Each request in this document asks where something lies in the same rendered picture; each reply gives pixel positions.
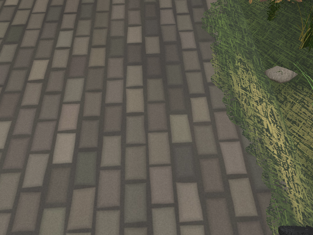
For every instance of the robot right hand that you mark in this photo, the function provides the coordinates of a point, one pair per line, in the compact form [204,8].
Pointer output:
[295,230]

